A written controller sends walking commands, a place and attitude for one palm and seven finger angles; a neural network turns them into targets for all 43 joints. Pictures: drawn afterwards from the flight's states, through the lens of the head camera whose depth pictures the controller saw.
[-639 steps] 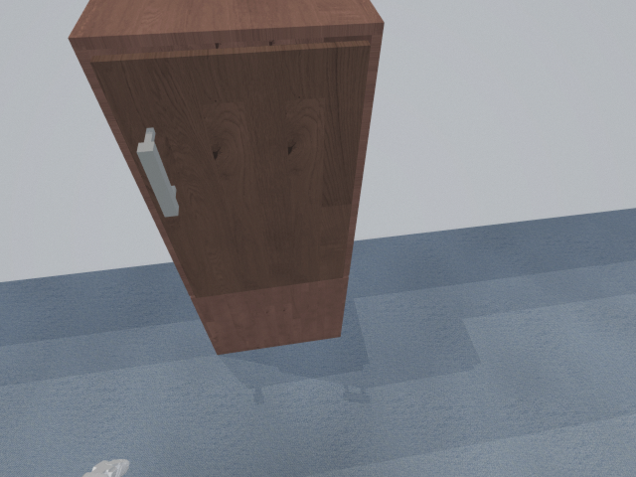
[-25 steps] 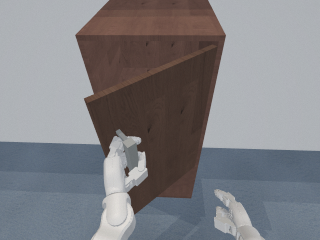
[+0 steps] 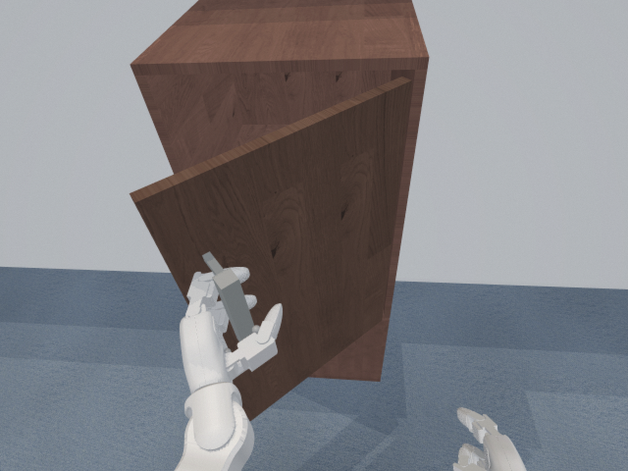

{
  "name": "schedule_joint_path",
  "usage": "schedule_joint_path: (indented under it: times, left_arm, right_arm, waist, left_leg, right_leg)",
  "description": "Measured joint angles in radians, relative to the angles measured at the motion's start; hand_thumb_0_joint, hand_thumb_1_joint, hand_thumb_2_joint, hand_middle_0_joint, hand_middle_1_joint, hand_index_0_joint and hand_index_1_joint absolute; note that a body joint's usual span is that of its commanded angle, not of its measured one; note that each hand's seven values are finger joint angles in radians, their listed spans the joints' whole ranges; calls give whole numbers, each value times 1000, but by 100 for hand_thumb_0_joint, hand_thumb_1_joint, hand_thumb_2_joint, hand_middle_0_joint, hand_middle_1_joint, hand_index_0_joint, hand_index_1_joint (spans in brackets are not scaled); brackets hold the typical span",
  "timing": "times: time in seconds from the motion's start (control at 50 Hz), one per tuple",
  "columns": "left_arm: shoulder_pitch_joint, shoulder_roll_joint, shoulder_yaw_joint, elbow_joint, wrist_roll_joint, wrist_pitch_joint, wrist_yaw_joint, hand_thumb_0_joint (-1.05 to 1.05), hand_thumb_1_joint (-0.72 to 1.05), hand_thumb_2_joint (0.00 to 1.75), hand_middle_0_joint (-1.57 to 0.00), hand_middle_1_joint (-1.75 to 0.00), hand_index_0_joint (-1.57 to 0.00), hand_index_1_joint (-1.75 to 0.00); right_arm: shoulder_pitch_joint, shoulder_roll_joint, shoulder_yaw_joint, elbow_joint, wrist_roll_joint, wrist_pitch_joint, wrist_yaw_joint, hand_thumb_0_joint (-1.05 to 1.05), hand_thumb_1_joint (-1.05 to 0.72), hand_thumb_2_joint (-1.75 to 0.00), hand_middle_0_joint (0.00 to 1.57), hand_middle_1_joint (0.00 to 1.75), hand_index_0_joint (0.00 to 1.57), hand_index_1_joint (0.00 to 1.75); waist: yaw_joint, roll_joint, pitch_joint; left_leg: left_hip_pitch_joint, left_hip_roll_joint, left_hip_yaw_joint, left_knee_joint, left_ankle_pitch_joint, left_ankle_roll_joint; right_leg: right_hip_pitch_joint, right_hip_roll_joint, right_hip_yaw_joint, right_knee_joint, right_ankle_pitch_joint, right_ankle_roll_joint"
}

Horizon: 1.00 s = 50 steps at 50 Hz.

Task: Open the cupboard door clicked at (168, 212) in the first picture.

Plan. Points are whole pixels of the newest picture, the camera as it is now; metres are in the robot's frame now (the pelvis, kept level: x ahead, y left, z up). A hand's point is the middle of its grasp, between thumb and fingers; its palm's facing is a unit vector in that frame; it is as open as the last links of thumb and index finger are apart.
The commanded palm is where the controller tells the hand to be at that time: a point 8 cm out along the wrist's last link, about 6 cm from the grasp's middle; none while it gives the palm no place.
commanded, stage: open thumb and fingers to let go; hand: left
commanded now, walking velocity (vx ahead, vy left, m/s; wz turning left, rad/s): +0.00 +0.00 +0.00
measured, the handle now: (230, 301) +0.31 +0.12 +0.09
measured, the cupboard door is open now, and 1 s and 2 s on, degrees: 43 47 45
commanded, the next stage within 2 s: slide the hand sideways off the handle in 0.52 s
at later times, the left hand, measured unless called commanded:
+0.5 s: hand (254, 330) +0.26 +0.08 +0.09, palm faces +0.27 -0.96 -0.01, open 15.1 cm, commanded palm +0.22 +0.11 +0.09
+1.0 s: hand (259, 363) +0.22 +0.07 +0.09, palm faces -0.15 -0.99 +0.03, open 16.2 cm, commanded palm +0.20 +0.13 +0.09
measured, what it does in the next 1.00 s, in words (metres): shifts its weight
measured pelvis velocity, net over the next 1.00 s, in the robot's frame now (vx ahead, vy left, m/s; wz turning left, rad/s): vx -0.02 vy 0.06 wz -0.05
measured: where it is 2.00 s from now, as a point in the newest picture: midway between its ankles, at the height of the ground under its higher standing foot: outside the picture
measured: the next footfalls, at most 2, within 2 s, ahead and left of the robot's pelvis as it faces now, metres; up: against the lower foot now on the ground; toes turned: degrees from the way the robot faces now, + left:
none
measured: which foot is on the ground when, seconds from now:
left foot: down 0.00-1.00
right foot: down 0.00-1.00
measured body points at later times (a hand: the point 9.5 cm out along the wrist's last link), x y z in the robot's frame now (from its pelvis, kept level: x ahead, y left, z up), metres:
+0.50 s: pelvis +0.00 +0.02 +0.00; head -0.01 -0.01 +0.45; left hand +0.24 +0.13 +0.09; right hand +0.19 -0.19 -0.09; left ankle +0.02 +0.17 -0.71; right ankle -0.04 -0.04 -0.71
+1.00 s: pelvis -0.02 +0.06 -0.01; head -0.02 +0.04 +0.44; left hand +0.23 +0.13 +0.09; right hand +0.14 -0.16 -0.09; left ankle +0.02 +0.17 -0.71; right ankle -0.04 -0.04 -0.71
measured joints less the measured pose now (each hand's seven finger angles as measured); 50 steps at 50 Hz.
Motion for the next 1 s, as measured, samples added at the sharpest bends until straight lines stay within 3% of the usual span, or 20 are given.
schedule_joint_path:
  times: [0.18, 0.28, 0.52, 0.64, 0.68, 0.72, 0.78, 0.82, 0.88, 1.0]
  left_arm:
    - [-16, 1, -10, 40, 4, -36, 10, 1, -17, 44, -31, -122, -32, -123]
    - [-26, 4, -20, 40, 7, -40, 10, 0, -37, 36, -29, -114, -30, -115]
    - [-52, 19, -65, 47, 11, -9, 13, -1, -49, 31, -24, -68, -25, -69]
    - [-94, 15, -74, 71, 15, 9, 30, -1, -50, 30, -33, -58, -32, -60]
    - [-90, 18, -63, 65, 33, -1, -28, -1, -50, 30, -33, -55, -31, -57]
    - [-73, 46, -53, 52, 21, -37, -158, -1, -50, 30, -29, -51, -26, -53]
    - [-53, 103, -62, 38, -25, -89, -329, -1, -50, 30, -23, -44, -19, -45]
    - [-43, 118, -75, 32, -54, -109, -381, -1, -50, 30, -20, -40, -17, -41]
    - [-39, 105, -95, 34, -67, -114, -378, -1, -50, 30, -18, -35, -15, -37]
    - [-23, 71, -111, 22, -20, -95, -313, -1, -50, 30, -16, -32, -16, -33]
  right_arm:
    - [-19, 3, 2, 1, -1, -19, -7, 1, -91, -90, 20, 30, 20, 30]
    - [-28, 8, 4, -9, 0, -27, -5, 1, -91, -90, 20, 30, 20, 30]
    - [-42, 17, 13, -20, 4, -20, 3, 1, -91, -90, 20, 30, 20, 30]
    - [-50, 17, 13, -3, 2, -18, 7, 1, -91, -90, 20, 30, 20, 30]
    - [-48, 15, 15, -10, 6, -17, 17, 1, -91, -90, 20, 30, 20, 30]
    - [-30, 10, 16, -32, 15, -20, 18, 1, -91, -90, 20, 30, 20, 30]
    - [-3, 0, 17, -59, 31, -33, 10, 1, -91, -90, 20, 30, 20, 30]
    - [7, -4, 19, -67, 39, -45, 4, 1, -91, -90, 20, 30, 20, 30]
    - [14, 0, 24, -70, 44, -56, 1, 1, -91, -90, 20, 30, 20, 30]
    - [29, 19, 32, -89, 38, -47, 20, 1, -91, -90, 20, 30, 20, 30]
  waist:
    - [6, 5, 11]
    - [9, 3, 6]
    - [4, 2, 5]
    - [7, 4, 9]
    - [7, -3, 21]
    - [14, -8, 25]
    - [18, -1, 31]
    - [14, 5, 33]
    - [6, 5, 35]
    - [-5, -7, 24]
  left_leg:
    - [-16, -3, -6, 13, -8, -2]
    - [-24, -6, -3, 20, -10, -10]
    - [-23, -8, 5, 37, -19, -15]
    - [-34, -11, 6, 57, -23, -6]
    - [-35, -17, 9, 58, -20, 0]
    - [-45, -22, 14, 60, -16, 6]
    - [-60, -26, 18, 72, -16, 13]
    - [-68, -27, 24, 80, -18, 18]
    - [-72, -26, 36, 85, -20, 25]
    - [-74, -21, 64, 89, -23, 33]
  right_leg:
    - [-15, -2, -4, 13, -4, 2]
    - [-24, -6, -1, 21, -7, 8]
    - [-16, -10, 8, 21, -3, 27]
    - [-20, -12, 9, 26, 0, 37]
    - [-24, -19, 11, 33, 1, 41]
    - [-37, -25, 15, 42, 1, 46]
    - [-52, -30, 19, 53, 2, 53]
    - [-59, -31, 23, 57, 3, 59]
    - [-67, -32, 36, 63, 6, 66]
    - [-82, -30, 63, 75, 8, 73]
